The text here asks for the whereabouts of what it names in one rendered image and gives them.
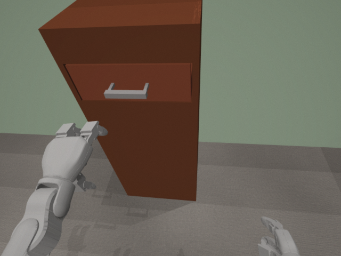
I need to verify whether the cabinet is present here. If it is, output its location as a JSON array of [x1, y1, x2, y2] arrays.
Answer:
[[38, 0, 202, 201]]

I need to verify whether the robot left forearm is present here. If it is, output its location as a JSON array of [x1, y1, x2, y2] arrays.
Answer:
[[1, 177, 75, 256]]

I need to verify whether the handle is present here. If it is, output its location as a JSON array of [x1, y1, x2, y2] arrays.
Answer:
[[104, 83, 149, 99]]

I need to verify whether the drawer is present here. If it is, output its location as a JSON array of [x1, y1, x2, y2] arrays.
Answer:
[[65, 63, 192, 102]]

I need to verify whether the left robot hand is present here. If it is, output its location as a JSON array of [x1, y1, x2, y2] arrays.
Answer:
[[42, 121, 108, 192]]

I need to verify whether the right robot hand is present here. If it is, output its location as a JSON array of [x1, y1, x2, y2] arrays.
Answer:
[[258, 217, 300, 256]]

